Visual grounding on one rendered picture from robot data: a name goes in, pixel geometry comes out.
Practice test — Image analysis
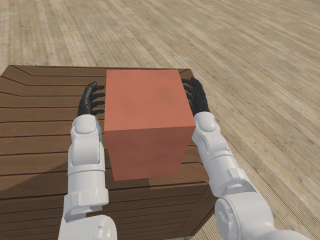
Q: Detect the robot left upper arm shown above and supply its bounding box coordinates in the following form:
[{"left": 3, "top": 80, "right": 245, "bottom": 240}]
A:
[{"left": 58, "top": 215, "right": 118, "bottom": 240}]

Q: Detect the right robot forearm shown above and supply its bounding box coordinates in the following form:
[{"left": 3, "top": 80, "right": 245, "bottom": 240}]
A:
[{"left": 192, "top": 111, "right": 274, "bottom": 224}]

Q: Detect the right robot hand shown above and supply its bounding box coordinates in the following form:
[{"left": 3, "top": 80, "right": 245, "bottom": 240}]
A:
[{"left": 181, "top": 77, "right": 209, "bottom": 117}]

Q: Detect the robot right upper arm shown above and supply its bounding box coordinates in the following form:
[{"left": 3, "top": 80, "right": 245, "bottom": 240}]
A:
[{"left": 215, "top": 191, "right": 311, "bottom": 240}]

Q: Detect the left robot forearm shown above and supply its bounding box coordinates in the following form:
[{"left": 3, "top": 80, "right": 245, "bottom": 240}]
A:
[{"left": 58, "top": 114, "right": 109, "bottom": 240}]

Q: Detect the left robot hand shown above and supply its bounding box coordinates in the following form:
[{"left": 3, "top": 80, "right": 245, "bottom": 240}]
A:
[{"left": 77, "top": 81, "right": 105, "bottom": 117}]

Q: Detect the carton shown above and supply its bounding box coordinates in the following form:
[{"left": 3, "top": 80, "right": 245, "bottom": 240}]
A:
[{"left": 104, "top": 69, "right": 196, "bottom": 181}]

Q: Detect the pedestal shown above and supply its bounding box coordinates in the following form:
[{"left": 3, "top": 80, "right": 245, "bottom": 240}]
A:
[{"left": 0, "top": 65, "right": 219, "bottom": 240}]

